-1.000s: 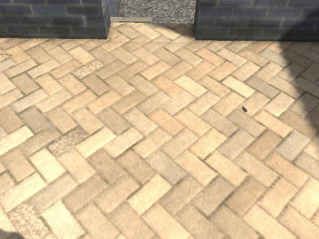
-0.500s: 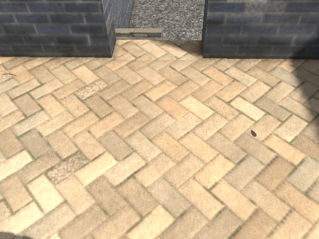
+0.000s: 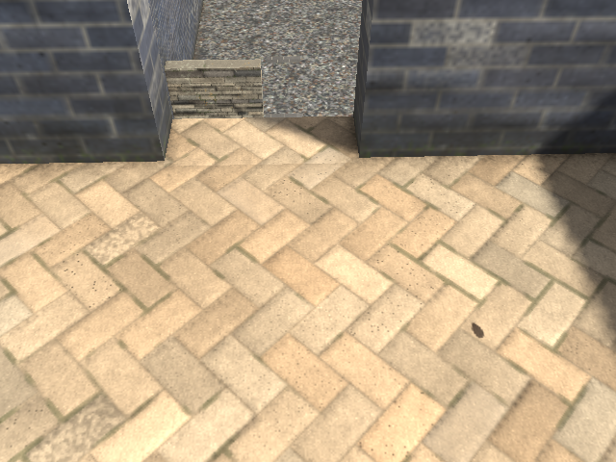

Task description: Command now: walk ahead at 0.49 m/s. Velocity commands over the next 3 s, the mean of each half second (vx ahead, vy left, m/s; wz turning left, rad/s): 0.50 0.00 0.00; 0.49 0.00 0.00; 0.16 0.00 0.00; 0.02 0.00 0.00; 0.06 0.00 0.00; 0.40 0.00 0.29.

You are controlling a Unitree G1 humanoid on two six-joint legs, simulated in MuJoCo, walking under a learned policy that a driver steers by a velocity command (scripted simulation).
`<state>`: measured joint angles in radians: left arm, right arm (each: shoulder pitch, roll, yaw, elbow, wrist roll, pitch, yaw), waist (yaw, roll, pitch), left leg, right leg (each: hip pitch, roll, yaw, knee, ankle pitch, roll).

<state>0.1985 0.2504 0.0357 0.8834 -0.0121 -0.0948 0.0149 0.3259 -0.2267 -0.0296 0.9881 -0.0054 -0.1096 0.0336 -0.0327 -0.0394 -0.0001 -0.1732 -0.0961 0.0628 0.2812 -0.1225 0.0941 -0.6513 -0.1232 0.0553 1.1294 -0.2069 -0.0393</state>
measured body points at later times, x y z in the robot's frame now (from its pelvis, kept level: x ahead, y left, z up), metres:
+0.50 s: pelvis +0.27 -0.08 +0.00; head +0.29 -0.10 +0.45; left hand +0.33 +0.18 -0.12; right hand +0.36 -0.35 -0.14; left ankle +0.28 +0.08 -0.66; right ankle +0.29 -0.17 -0.74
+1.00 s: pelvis +0.54 -0.01 -0.01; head +0.57 +0.00 +0.44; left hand +0.59 +0.25 -0.15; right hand +0.66 -0.27 -0.13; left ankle +0.60 +0.07 -0.74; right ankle +0.46 -0.16 -0.65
